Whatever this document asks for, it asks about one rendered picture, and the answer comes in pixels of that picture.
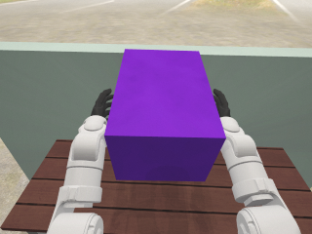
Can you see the robot left forearm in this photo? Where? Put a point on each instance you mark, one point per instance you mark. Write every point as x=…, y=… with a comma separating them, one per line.
x=81, y=188

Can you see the robot right upper arm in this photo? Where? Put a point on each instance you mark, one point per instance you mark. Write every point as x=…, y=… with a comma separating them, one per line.
x=273, y=219

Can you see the carton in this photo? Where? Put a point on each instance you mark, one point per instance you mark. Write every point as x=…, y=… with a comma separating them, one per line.
x=163, y=123

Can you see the robot right forearm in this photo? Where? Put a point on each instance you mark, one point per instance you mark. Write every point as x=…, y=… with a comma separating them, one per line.
x=251, y=185

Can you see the table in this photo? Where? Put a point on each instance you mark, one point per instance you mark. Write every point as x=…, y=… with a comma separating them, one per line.
x=158, y=206

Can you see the robot right hand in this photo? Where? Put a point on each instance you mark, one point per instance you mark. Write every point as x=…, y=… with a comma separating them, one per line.
x=221, y=104

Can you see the robot left upper arm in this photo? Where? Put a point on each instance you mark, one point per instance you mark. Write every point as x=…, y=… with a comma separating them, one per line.
x=77, y=223

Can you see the robot left hand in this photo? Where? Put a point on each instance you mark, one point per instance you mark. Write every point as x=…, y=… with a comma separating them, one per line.
x=101, y=104

